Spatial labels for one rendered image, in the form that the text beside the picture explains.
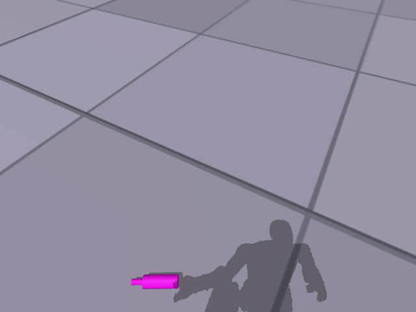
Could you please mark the bottle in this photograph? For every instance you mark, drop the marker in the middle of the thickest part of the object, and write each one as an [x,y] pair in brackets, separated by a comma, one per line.
[157,281]

